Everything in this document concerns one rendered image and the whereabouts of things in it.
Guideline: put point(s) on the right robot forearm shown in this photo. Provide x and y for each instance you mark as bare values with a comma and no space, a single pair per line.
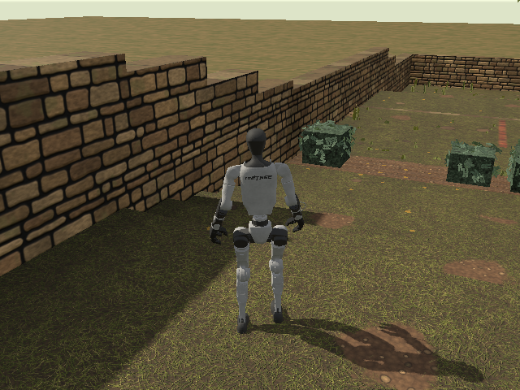
296,210

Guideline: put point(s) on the left robot shin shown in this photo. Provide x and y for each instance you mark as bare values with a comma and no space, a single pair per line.
241,294

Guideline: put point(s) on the right robot hand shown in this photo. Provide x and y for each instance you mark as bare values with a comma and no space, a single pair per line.
292,221

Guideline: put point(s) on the left robot upper arm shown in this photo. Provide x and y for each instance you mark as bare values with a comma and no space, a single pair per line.
228,186

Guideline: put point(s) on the left robot forearm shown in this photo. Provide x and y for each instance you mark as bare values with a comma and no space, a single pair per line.
218,217

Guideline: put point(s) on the left robot hand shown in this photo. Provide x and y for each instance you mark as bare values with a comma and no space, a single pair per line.
214,233

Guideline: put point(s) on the humanoid robot torso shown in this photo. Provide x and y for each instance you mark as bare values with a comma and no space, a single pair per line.
258,190

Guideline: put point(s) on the right robot upper arm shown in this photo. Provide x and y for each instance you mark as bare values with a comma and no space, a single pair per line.
283,170

